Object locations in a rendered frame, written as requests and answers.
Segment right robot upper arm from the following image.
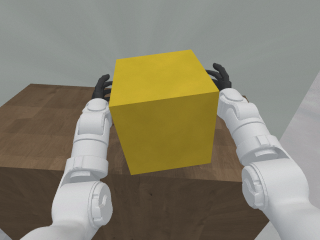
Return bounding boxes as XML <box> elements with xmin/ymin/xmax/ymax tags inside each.
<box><xmin>241</xmin><ymin>158</ymin><xmax>320</xmax><ymax>240</ymax></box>

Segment pedestal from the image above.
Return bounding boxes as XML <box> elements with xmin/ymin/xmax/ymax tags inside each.
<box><xmin>0</xmin><ymin>83</ymin><xmax>270</xmax><ymax>240</ymax></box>

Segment robot right hand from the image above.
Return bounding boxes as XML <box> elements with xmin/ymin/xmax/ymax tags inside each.
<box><xmin>205</xmin><ymin>63</ymin><xmax>232</xmax><ymax>92</ymax></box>

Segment left robot upper arm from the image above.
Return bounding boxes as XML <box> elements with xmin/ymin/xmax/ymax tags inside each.
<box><xmin>20</xmin><ymin>181</ymin><xmax>113</xmax><ymax>240</ymax></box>

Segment left robot forearm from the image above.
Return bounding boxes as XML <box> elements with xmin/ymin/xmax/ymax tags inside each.
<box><xmin>51</xmin><ymin>98</ymin><xmax>112</xmax><ymax>221</ymax></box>

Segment carton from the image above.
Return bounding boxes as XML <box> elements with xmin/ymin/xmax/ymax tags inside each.
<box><xmin>108</xmin><ymin>49</ymin><xmax>220</xmax><ymax>175</ymax></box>

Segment robot left hand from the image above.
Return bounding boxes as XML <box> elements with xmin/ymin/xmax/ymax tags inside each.
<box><xmin>91</xmin><ymin>74</ymin><xmax>113</xmax><ymax>102</ymax></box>

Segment right robot forearm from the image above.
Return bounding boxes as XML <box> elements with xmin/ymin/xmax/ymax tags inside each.
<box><xmin>217</xmin><ymin>88</ymin><xmax>310</xmax><ymax>198</ymax></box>

